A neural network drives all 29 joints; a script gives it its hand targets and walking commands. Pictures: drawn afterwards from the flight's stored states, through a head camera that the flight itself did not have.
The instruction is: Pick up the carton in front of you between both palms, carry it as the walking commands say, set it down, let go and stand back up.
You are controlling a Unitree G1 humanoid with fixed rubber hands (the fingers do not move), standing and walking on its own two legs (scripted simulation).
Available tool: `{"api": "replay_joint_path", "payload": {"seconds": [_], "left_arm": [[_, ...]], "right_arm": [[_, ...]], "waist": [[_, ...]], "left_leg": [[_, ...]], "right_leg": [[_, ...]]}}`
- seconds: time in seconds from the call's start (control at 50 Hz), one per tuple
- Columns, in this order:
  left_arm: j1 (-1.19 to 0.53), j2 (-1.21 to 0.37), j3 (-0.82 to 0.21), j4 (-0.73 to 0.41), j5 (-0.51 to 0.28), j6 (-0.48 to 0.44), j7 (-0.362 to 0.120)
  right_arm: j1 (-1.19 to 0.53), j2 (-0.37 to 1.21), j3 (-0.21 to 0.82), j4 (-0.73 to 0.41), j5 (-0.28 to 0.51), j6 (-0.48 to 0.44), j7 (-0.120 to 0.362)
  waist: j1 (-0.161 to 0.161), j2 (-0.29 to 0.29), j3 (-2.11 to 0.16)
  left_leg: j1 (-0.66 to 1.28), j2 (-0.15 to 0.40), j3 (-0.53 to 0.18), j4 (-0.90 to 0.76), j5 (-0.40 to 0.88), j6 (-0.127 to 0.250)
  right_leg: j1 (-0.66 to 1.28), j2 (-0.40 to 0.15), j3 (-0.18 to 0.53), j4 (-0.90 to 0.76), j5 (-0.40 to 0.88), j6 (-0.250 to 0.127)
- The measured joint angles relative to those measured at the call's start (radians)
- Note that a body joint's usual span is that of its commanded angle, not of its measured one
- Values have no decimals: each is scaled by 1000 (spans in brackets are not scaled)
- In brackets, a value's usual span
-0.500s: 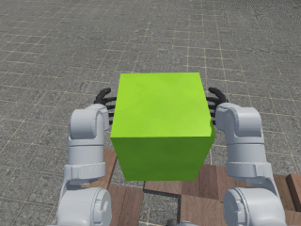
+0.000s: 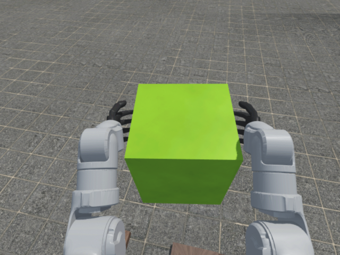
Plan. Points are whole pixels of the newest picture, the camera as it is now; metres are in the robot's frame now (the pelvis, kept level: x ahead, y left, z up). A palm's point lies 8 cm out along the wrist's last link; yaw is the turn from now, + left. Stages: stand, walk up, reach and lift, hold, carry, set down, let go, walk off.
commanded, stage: carry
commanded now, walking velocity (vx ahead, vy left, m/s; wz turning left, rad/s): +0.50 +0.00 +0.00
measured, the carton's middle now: (182, 148) +0.37 +0.01 +0.05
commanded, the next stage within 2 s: none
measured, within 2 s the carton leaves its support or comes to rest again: neither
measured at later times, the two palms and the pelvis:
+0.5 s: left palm (147, 66) +0.66 +0.13 +0.11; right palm (237, 64) +0.68 -0.17 +0.11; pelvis +0.31 -0.04 +0.01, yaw +1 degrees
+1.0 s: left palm (149, 40) +0.96 +0.15 +0.06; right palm (217, 42) +0.94 -0.15 +0.06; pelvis +0.61 +0.02 -0.01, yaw +0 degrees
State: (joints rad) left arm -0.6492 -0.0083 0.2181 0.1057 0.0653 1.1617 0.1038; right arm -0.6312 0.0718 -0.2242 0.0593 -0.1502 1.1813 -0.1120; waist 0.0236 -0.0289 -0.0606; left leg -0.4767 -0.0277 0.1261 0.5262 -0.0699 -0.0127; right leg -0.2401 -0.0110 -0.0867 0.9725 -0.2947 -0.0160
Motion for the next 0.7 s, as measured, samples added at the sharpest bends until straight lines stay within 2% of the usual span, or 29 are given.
{"api": "replay_joint_path", "payload": {"seconds": [0.04, 0.06, 0.08, 0.14, 0.18, 0.26, 0.3, 0.34, 0.36, 0.38, 0.42, 0.46, 0.5, 0.58, 0.7], "left_arm": [[-3, 14, 0, 56, 2, 3, -3], [1, 13, -5, 72, 6, 9, -3], [5, 9, -10, 79, 12, 17, -3], [15, -2, -15, 50, 21, 37, 1], [26, -8, -11, 7, 23, 40, 3], [38, -23, 6, -85, 24, 39, 8], [36, -27, 13, -120, 24, 38, 9], [21, -31, 13, -124, 26, 35, 10], [11, -37, 13, -119, 30, 27, 11], [7, -41, 11, -112, 34, 19, 13], [12, -47, 2, -86, 40, 14, 17], [26, -47, 0, -67, 37, 24, 19], [37, -41, -3, -64, 23, 35, 22], [31, -30, -5, -88, -5, 36, 34], [-5, -30, -2, -71, -18, 16, 36]], "right_arm": [[-17, -12, 16, 81, 3, -6, 0], [-9, -21, 24, 100, 14, -3, -1], [2, -30, 31, 106, 29, 3, -4], [23, -50, 47, 83, 77, 13, -19], [24, -54, 49, 56, 97, 12, -29], [7, -52, 44, 0, 116, 6, -38], [-6, -52, 42, -22, 119, 5, -40], [-14, -59, 36, -37, 121, 8, -39], [-27, -71, 35, -36, 123, 9, -35], [-38, -79, 32, -24, 123, 5, -30], [-39, -84, 23, 2, 120, 6, -22], [-29, -78, 19, 20, 112, 19, -20], [-23, -69, 19, 21, 101, 33, -19], [-27, -55, 11, -19, 86, 41, -20], [-22, -40, -16, -65, 57, 37, -10]], "waist": [[-31, 4, -2], [-43, 11, 0], [-52, 15, 6], [-75, 21, 36], [-89, 27, 55], [-100, 39, 74], [-93, 41, 70], [-79, 26, 59], [-61, 33, 60], [-47, 44, 62], [-29, 55, 61], [-12, 43, 58], [6, 30, 60], [41, 24, 74], [67, 43, 40]], "left_leg": [[6, -15, -1, 51, -100, 73], [20, -18, -7, 55, -119, 102], [37, -20, -11, 53, -143, 108], [90, -19, -22, 40, -206, 104], [125, -13, -24, 25, -229, 97], [204, 9, -30, -2, -273, 40], [238, 21, -27, 16, -305, -15], [247, 26, -11, 117, -320, -81], [235, 34, -16, 204, -334, -69], [212, 31, -44, 300, -360, -48], [134, 12, -98, 495, -408, -5], [52, 2, -107, 588, -398, 21], [-16, 8, -100, 565, -355, 28], [-121, 30, -101, 409, -248, 27], [-133, 35, -76, 46, 65, 30]], "right_leg": [[-142, 26, 61, 257, -128, -10], [-200, 28, 68, 304, -140, -18], [-253, 22, 71, 315, -141, -23], [-389, -7, 73, 242, -124, -25], [-445, -25, 70, 123, -114, -18], [-452, -31, 45, -170, 24, -21], [-407, -19, 21, -299, 124, -33], [-307, -14, 0, -445, 239, -47], [-296, -11, -6, -443, 382, -42], [-298, -7, -12, -401, 469, -39], [-277, 3, -19, -343, 367, -54], [-230, 4, -19, -364, 287, -62], [-178, 0, -18, -417, 306, -61], [-78, 4, -14, -497, 249, -64], [70, 12, -11, -526, 134, -42]]}}
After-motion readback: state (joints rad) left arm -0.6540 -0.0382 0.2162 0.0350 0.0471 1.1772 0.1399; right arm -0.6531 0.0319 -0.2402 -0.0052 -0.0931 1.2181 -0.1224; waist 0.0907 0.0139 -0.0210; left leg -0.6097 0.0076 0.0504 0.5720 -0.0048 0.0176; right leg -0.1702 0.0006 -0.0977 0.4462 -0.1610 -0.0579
